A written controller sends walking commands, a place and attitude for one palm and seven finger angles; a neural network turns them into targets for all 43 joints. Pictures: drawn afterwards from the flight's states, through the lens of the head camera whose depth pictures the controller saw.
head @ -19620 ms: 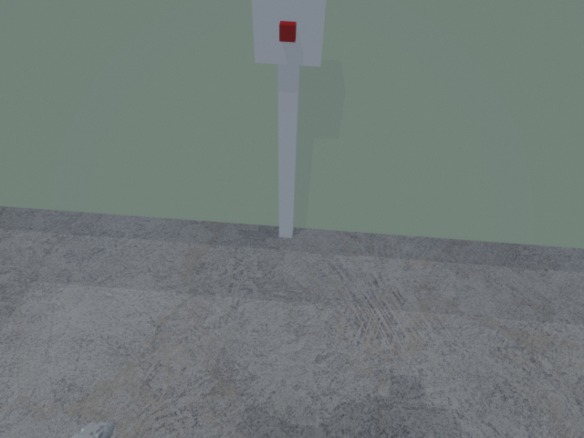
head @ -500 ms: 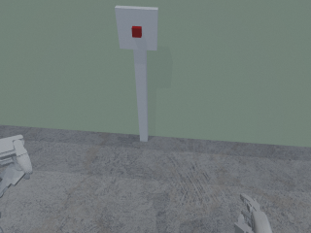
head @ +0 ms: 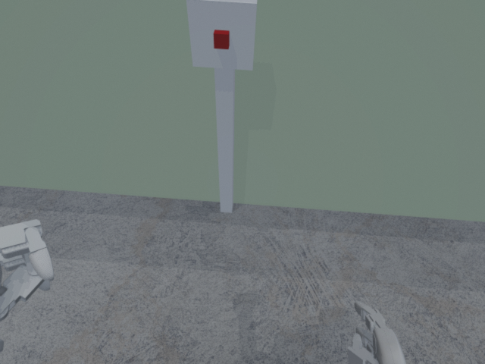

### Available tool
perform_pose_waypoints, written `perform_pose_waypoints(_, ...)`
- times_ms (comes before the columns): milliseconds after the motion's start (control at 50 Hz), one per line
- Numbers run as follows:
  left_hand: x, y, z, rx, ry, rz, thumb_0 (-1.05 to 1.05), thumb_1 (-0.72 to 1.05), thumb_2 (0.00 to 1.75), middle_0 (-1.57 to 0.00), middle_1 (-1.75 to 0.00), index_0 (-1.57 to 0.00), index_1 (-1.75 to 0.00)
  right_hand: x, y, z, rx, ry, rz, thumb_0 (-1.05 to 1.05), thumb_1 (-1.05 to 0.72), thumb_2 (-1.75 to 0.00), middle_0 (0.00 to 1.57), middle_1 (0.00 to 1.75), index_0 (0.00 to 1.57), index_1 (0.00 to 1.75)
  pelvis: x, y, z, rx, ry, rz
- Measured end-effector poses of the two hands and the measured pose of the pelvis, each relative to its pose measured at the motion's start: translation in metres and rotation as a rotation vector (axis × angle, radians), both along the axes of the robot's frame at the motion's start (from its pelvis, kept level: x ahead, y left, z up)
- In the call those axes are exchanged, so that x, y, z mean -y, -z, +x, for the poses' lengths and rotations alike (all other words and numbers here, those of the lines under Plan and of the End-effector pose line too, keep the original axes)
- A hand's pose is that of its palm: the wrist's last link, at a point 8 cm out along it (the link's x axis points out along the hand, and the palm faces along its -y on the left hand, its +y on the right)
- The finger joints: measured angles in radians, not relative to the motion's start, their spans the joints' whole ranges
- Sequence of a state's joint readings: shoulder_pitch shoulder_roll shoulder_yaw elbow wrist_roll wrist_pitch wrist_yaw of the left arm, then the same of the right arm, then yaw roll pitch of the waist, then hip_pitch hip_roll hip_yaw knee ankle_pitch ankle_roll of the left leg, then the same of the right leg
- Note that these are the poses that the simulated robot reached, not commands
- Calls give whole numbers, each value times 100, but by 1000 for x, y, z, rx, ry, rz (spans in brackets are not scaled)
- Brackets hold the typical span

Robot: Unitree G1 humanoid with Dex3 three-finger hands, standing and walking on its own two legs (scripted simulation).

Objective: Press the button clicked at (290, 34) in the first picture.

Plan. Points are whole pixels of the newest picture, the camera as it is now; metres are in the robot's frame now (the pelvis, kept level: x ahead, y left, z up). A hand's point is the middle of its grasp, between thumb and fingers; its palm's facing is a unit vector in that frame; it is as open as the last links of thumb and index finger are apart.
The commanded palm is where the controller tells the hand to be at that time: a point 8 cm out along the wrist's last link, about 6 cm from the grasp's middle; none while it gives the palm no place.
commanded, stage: stop stepping back and stand still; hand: left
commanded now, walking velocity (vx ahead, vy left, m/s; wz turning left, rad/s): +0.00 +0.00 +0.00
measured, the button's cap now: (221, 39) +0.88 +0.11 +0.12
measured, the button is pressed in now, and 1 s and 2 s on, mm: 0 0 0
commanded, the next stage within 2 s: let the arm hang, fingers relaxed in 0.24 s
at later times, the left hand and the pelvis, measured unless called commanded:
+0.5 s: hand (94, 353) +0.15 +0.25 -0.06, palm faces +0.06 -0.90 -0.43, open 3.0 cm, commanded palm none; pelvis -0.03 +0.00 -0.01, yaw +1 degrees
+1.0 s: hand out of the picture -0.05 +0.20 -0.17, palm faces +0.05 -0.96 -0.28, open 6.3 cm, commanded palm none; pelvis -0.02 -0.01 +0.00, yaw +1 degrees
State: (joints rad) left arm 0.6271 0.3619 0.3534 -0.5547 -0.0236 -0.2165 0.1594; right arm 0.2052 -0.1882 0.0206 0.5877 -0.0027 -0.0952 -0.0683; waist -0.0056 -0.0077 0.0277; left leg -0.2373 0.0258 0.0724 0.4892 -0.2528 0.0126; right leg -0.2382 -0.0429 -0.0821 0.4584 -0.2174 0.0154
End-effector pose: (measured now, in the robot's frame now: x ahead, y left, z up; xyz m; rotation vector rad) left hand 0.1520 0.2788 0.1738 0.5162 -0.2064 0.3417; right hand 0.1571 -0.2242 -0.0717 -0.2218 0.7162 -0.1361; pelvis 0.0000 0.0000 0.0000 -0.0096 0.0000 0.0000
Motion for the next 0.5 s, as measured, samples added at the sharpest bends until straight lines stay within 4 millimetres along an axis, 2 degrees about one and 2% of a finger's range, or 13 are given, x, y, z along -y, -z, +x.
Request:
perform_pose_waypoints(160,-4,-2,-11,14,-6,-1,2,89,90,-130,-150,-131,-150,1,-6,-4,24,3,-16,1,-90,-90,20,30,20,30,-3,-1,-7,7,-1,0)
perform_pose_waypoints(340,-3,1,-19,12,-31,-19,2,89,90,-130,-150,-131,-150,2,-3,-13,16,-4,-13,1,-90,-90,20,30,20,30,-1,-2,-14,8,-4,-2)
perform_pose_waypoints(360,-3,8,-17,-15,-16,-8,1,89,90,-130,-150,-131,-150,3,0,-14,13,-27,-4,1,-90,-90,20,30,20,30,-1,0,-15,2,-12,-5)
perform_pose_waypoints(400,-9,52,-6,-198,-4,-39,1,89,90,-130,-150,-130,-149,8,16,-16,-42,-72,12,1,-90,-90,20,30,20,30,-3,3,-20,-5,-20,-6)
perform_pose_waypoints(440,-15,113,-2,-457,-34,-111,0,90,90,-128,-148,-128,-148,15,31,-23,-109,-78,16,1,-90,-90,20,30,20,30,-5,7,-25,-7,-21,-2)
perform_pose_waypoints(500,-9,203,-23,-834,-87,-224,0,90,90,-122,-143,-123,-142,27,46,-43,-193,-46,11,1,-90,-90,21,30,20,30,-5,11,-30,-1,-16,7)
